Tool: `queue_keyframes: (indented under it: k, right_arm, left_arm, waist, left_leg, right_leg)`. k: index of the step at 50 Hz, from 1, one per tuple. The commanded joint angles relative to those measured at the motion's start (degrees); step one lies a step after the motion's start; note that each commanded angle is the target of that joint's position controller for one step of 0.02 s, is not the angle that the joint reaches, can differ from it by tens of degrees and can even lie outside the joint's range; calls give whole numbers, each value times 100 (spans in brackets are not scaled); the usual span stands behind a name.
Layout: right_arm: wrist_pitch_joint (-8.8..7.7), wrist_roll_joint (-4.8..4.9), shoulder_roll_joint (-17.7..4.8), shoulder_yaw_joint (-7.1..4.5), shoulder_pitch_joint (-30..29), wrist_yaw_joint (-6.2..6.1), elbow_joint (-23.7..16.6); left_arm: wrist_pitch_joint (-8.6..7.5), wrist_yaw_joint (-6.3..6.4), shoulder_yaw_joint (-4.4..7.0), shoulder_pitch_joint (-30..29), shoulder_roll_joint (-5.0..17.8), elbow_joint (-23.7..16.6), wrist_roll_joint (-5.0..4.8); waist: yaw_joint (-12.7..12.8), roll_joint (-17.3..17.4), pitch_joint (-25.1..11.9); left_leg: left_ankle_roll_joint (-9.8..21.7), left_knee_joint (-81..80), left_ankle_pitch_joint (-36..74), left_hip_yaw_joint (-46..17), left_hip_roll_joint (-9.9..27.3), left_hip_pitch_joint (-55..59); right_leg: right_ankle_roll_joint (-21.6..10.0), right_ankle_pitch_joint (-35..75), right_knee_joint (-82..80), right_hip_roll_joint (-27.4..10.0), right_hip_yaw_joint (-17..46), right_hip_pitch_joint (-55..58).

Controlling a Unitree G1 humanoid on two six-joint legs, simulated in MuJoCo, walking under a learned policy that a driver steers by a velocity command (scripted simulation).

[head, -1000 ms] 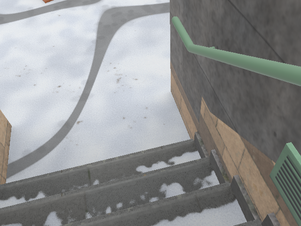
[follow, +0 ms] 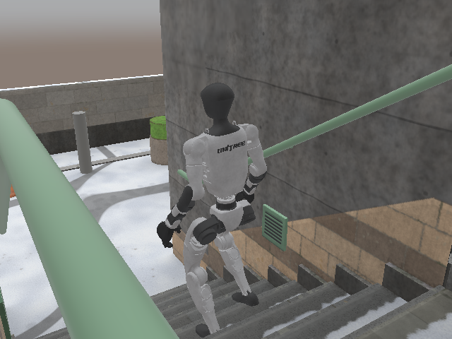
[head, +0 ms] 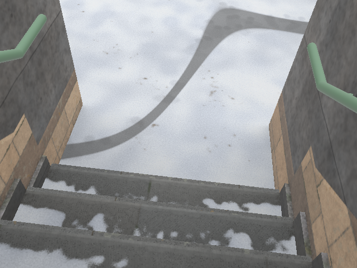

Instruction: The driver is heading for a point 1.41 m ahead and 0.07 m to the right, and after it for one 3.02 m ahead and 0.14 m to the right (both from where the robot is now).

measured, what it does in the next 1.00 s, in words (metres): goes down: right foot, then left foot 0.17 m lower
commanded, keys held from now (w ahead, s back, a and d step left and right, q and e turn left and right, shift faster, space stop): e+shift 0.16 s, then shift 0.08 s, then q+shift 0.12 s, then w+q+shift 0.44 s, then w+shift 0.08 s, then w+e+shift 0.12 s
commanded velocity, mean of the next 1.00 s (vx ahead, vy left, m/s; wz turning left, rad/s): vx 0.42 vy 0.00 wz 0.11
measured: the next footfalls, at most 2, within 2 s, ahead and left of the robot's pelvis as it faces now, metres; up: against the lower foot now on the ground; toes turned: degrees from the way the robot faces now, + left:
right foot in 0.14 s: +0.03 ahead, -0.13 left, +0.00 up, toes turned -13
left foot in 0.86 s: +0.32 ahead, +0.16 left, -0.17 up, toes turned +9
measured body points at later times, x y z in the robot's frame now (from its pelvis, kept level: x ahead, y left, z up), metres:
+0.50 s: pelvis +0.05 -0.04 -0.01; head +0.04 -0.08 +0.44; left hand +0.21 +0.16 -0.11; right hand +0.05 -0.32 -0.15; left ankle +0.10 +0.16 -0.60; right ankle -0.01 -0.12 -0.72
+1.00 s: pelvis +0.30 +0.08 -0.20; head +0.31 +0.10 +0.25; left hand +0.34 +0.36 -0.33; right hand +0.38 -0.17 -0.33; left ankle +0.29 +0.15 -0.89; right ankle +0.26 -0.12 -0.70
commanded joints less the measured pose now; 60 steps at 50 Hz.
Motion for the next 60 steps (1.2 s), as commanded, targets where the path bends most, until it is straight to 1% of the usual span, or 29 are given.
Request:
queue_keyframes:
  k: [1,2,6,7,8,9,10,13,15,18,22,26,30,34,38,39,40,41,43,44,45,47,48,49,51,53,55,57,60]
  right_arm:
    - [46,16,-1142,-383,269,-26,-237]
    - [0,-42,-1222,-410,104,-24,-311]
    - [4,321,-1281,-524,-85,-86,-243]
    - [20,331,-1074,-477,-255,-75,-267]
    - [-14,134,-457,-318,-298,-97,-556]
    - [-202,70,-634,-252,-1016,-20,-1037]
    - [-275,291,-971,-367,-1602,2,-1073]
    - [65,-34,-1033,-446,-592,-163,-642]
    - [256,107,-779,-402,231,-121,-158]
    - [178,238,-687,-421,766,-57,191]
    - [45,345,-1064,-585,93,47,-84]
    - [-276,224,-882,-580,-221,92,-421]
    - [-421,379,-887,-624,191,225,-170]
    - [-414,155,-520,-471,-140,382,-232]
    - [-266,437,-475,-370,-747,559,-425]
    - [-220,499,-532,-411,-625,556,-290]
    - [-177,559,-767,-558,346,529,82]
    - [-134,489,-1137,-723,1480,479,533]
    - [-213,136,-1666,-974,3364,421,1326]
    - [-325,48,-1744,-842,3255,458,1636]
    - [-509,83,-1225,-484,2528,546,1247]
    - [-479,272,-859,-468,2017,605,1175]
    - [-531,188,-1053,-481,1427,642,1172]
    - [-692,63,-688,-371,764,652,945]
    - [-835,-129,-275,-172,328,457,896]
    - [-889,-195,-846,-300,754,230,1133]
    - [-1004,-73,-508,-254,942,32,1158]
    - [-1008,82,-572,-247,1309,-159,1331]
    - [-929,30,-590,-299,1164,-131,1329]
  left_arm:
    - [-186,-98,-27,-619,185,-741,-92]
    - [-230,-55,44,-280,325,-523,-104]
    - [-192,-180,180,138,332,-492,-209]
    - [-211,-196,357,840,650,-274,-204]
    - [-330,-209,593,783,1531,-335,-247]
    - [-426,-371,608,910,1975,-403,53]
    - [-538,-452,461,828,1527,-355,379]
    - [-370,-162,80,-396,691,-194,28]
    - [-375,-14,-227,-529,157,-76,96]
    - [-547,58,-340,-513,354,117,329]
    - [-729,-7,-5,882,837,730,203]
    - [-1082,-16,117,904,661,766,237]
    - [-1313,3,192,833,463,855,111]
    - [-1389,72,244,1197,449,1043,183]
    - [-1244,57,320,856,665,897,139]
    - [-1202,3,334,717,698,964,104]
    - [-1256,-30,400,164,1043,1011,80]
    - [-1286,-139,364,-315,1043,1020,-5]
    - [-1297,-82,352,-382,1036,1244,-53]
    - [-1410,-21,228,-114,360,1148,156]
    - [-1546,-24,141,742,190,838,204]
    - [-1496,96,236,952,507,742,-104]
    - [-1429,187,154,559,167,396,-386]
    - [-1337,240,98,200,241,376,-420]
    - [-1080,167,130,225,230,482,-235]
    - [-1075,-10,150,493,264,470,-124]
    - [-1176,-269,210,-227,535,297,-110]
    - [-1163,-471,123,-789,165,179,65]
    - [-1038,-585,157,-90,115,436,51]
  waist:
    - [-400,1150,-217]
    - [-285,1068,-387]
    - [-105,1165,-398]
    - [270,512,-788]
    - [-55,-1298,-660]
    - [252,-1904,-1784]
    - [386,-828,-1574]
    - [-478,-367,-483]
    - [-674,-165,-555]
    - [-730,-165,-739]
    - [18,-591,332]
    - [124,-911,480]
    - [-44,-792,300]
    - [83,-432,464]
    - [254,-529,864]
    - [118,-729,909]
    - [-509,-1390,542]
    - [-1026,-1258,117]
    - [-2194,543,-275]
    - [-1792,2464,276]
    - [-890,2678,-355]
    - [-624,374,-924]
    - [-256,412,-1075]
    - [-173,261,-564]
    - [30,67,211]
    - [121,773,-212]
    - [-153,615,-7]
    - [-338,259,159]
    - [-100,401,343]
  left_leg:
    - [837,-1004,2748,-670,1433,265]
    - [798,-685,2796,-361,1376,-141]
    - [443,-32,2508,-441,1717,-158]
    - [156,1626,3137,53,1300,-686]
    - [-420,3997,-952,-49,407,-3015]
    - [-655,4959,-2184,-1365,-632,-4259]
    - [-758,4909,-2020,-2127,-616,-4355]
    - [-792,4381,-472,-2122,-434,-3759]
    - [-778,4652,351,-2405,-858,-2658]
    - [-887,4695,1703,-2400,-1110,-1690]
    - [-558,4183,1982,-2415,-812,-3962]
    - [-407,3185,2501,-2557,-513,-4277]
    - [-176,1888,4019,-2794,-348,-4272]
    - [-175,986,5303,-2140,-375,-3429]
    - [-66,277,4537,-1321,-242,-2280]
    - [9,192,4232,-1021,-274,-1605]
    - [145,1109,4580,-1131,-64,-908]
    - [339,827,4300,-949,-97,16]
    - [922,-1398,3988,-480,-583,2850]
    - [1113,-449,5349,-1087,-444,3460]
    - [1174,423,6279,-1991,-145,3449]
    - [1248,-278,3189,-2935,587,2628]
    - [1395,-1036,51,-4400,1410,1714]
    - [1254,-1284,-159,-4989,1557,730]
    - [960,-969,876,-3826,1426,-1155]
    - [795,-595,1861,-3135,1041,-947]
    - [267,-114,1313,-2336,606,-557]
    - [114,-52,842,-1348,168,-1410]
    - [10,702,1714,-1367,246,-986]
  right_leg:
    - [-249,-545,-984,42,-664,149]
    - [-310,62,-734,132,-967,893]
    - [-869,-1101,-2840,208,-975,1976]
    - [-1245,-186,-3831,384,-618,3286]
    - [-1941,3806,-4012,-683,2154,4505]
    - [-3403,5209,-4929,-2104,4530,5343]
    - [-3495,4261,-4950,-2294,4413,4882]
    - [-2459,3520,-4077,-1539,2263,3042]
    - [-2143,3820,-3919,-1225,1362,2092]
    - [-1976,3566,-4042,-1253,565,1750]
    - [-1723,-2122,-5079,-1543,1541,2833]
    - [-1486,-1364,-5028,-1803,1449,3141]
    - [-1065,-1331,-3955,-1702,812,3362]
    - [-1094,-1982,-3490,-1780,121,2267]
    - [-906,-2070,-3419,-1957,-497,1692]
    - [-802,-1473,-3127,-1901,-746,1437]
    - [-704,-719,-2376,-2269,-634,1405]
    - [-472,975,-1444,-2171,-990,1480]
    - [-199,1118,3104,-1100,-1360,862]
    - [-190,-3419,5756,-273,-1122,-1357]
    - [-472,-3173,5116,-227,384,-1956]
    - [-634,-1703,3877,-368,653,-2254]
    - [-833,-229,2762,-614,864,-2582]
    - [-947,440,2397,-674,1153,-2477]
    - [-668,1014,961,-688,1298,-1723]
    - [-608,1608,416,-577,1129,-1236]
    - [-890,3775,-1437,-475,1248,-1382]
    - [-755,5499,-2746,-81,462,226]
    - [-883,4925,-2019,175,155,370]
Velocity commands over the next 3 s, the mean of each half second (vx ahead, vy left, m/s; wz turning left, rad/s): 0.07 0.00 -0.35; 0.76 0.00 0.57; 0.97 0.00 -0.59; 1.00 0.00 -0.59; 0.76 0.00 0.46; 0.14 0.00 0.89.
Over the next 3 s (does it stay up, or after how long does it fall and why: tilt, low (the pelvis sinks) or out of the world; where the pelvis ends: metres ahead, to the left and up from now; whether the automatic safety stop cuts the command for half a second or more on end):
stays up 1.55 -0.23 -0.85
